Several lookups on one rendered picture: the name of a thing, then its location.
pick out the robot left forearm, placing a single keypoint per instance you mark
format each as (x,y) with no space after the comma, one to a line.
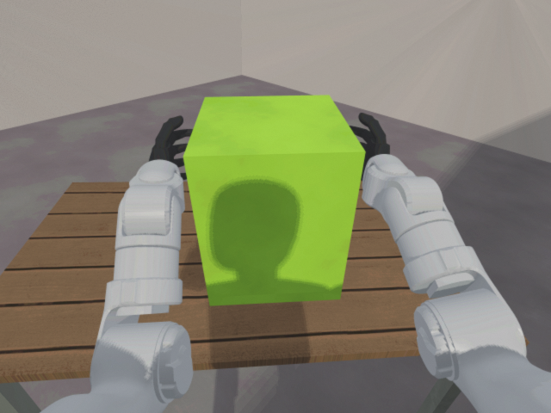
(147,244)

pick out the right robot upper arm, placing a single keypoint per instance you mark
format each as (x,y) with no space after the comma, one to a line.
(472,339)

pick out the carton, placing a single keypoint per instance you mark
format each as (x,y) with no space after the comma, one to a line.
(273,183)

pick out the left robot hand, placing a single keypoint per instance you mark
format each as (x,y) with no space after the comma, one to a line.
(164,148)

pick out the left robot upper arm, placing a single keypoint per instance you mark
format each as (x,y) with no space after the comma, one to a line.
(137,368)

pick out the table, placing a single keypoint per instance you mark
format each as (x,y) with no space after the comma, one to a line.
(52,298)

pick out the robot right forearm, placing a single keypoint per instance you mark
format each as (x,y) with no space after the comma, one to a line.
(437,261)

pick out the right robot hand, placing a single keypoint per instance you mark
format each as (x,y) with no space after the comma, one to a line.
(375,138)

